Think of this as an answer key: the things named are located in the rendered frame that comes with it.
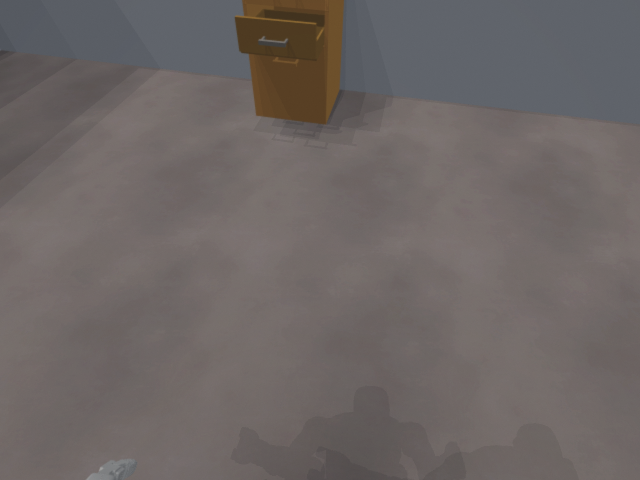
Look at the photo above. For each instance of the handle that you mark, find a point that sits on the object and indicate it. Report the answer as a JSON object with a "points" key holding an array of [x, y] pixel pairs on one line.
{"points": [[284, 63], [262, 41]]}

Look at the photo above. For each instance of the drawer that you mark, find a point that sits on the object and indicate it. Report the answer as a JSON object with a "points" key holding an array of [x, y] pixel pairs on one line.
{"points": [[304, 31]]}

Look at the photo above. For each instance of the cabinet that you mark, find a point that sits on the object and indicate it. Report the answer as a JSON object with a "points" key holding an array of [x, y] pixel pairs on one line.
{"points": [[307, 92]]}

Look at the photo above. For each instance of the left robot hand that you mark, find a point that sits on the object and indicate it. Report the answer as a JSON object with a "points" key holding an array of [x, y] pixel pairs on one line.
{"points": [[113, 470]]}

